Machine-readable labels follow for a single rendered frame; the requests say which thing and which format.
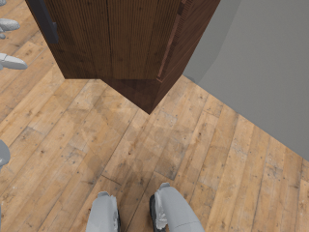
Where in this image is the right robot thigh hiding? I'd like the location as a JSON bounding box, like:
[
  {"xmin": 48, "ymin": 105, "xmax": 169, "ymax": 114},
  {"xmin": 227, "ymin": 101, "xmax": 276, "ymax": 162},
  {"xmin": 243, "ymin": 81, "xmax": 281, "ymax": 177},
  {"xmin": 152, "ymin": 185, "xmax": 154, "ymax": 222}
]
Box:
[{"xmin": 154, "ymin": 187, "xmax": 206, "ymax": 232}]

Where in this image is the handle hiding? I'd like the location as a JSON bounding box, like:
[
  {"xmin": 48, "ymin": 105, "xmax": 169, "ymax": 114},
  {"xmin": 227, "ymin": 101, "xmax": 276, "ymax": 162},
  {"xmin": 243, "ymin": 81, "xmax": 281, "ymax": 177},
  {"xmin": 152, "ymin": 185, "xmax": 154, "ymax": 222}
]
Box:
[{"xmin": 28, "ymin": 0, "xmax": 59, "ymax": 44}]

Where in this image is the cupboard door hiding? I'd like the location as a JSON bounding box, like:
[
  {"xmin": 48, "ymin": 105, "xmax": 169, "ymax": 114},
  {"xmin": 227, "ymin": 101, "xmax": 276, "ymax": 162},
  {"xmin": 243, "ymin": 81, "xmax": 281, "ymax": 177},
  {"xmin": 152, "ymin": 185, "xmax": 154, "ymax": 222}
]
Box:
[{"xmin": 25, "ymin": 0, "xmax": 182, "ymax": 79}]

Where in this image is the robot left hand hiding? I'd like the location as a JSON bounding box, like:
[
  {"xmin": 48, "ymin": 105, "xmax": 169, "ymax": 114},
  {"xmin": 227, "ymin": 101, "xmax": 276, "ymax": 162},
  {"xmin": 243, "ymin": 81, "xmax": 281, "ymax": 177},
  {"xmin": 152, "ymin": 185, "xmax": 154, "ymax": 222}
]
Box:
[{"xmin": 0, "ymin": 0, "xmax": 28, "ymax": 71}]

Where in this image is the robot left upper arm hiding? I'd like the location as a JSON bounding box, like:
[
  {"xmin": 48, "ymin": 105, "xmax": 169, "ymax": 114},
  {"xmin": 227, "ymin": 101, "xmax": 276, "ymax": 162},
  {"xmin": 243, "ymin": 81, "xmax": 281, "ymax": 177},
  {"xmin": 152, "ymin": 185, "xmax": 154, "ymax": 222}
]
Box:
[{"xmin": 0, "ymin": 139, "xmax": 11, "ymax": 232}]

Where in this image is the right robot shin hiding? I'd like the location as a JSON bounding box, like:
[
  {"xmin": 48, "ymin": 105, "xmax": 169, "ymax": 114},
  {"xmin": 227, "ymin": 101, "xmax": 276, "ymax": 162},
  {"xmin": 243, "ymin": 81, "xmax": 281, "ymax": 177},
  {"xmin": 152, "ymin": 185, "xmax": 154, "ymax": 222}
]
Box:
[{"xmin": 154, "ymin": 183, "xmax": 170, "ymax": 229}]

